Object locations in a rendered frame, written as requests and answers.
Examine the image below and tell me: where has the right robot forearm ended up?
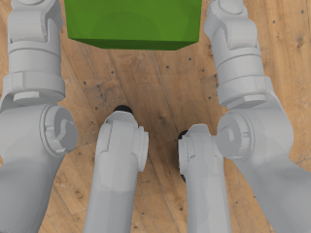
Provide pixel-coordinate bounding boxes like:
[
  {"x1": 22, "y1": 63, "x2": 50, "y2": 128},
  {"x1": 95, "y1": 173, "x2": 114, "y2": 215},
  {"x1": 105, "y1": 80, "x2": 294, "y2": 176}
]
[{"x1": 203, "y1": 0, "x2": 288, "y2": 117}]

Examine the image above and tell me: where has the left robot forearm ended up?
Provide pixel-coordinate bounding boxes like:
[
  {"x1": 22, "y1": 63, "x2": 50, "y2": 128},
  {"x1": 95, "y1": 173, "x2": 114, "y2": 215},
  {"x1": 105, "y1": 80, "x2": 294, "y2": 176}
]
[{"x1": 0, "y1": 0, "x2": 66, "y2": 114}]

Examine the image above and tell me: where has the right robot upper arm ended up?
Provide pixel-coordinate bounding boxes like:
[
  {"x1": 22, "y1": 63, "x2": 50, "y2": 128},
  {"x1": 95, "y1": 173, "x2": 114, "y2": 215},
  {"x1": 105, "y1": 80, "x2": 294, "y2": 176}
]
[{"x1": 215, "y1": 107, "x2": 311, "y2": 233}]

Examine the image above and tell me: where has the carton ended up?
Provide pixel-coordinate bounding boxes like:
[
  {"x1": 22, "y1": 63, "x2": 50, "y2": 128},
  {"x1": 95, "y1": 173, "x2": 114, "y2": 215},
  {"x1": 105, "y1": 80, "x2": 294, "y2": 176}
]
[{"x1": 64, "y1": 0, "x2": 202, "y2": 50}]

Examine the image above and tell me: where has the left robot shin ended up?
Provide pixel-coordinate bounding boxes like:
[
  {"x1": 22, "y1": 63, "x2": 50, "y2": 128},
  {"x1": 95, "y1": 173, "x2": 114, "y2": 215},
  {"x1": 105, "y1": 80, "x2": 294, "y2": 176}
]
[{"x1": 94, "y1": 111, "x2": 138, "y2": 165}]

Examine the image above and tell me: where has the left robot thigh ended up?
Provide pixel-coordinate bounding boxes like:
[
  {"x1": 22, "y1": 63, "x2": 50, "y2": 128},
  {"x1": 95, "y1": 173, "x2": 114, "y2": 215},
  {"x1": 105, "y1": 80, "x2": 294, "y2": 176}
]
[{"x1": 83, "y1": 119, "x2": 149, "y2": 233}]

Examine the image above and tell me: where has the left robot upper arm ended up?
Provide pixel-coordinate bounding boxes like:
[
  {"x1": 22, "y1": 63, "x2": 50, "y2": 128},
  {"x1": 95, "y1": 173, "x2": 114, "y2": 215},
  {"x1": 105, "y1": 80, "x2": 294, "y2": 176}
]
[{"x1": 0, "y1": 103, "x2": 79, "y2": 233}]

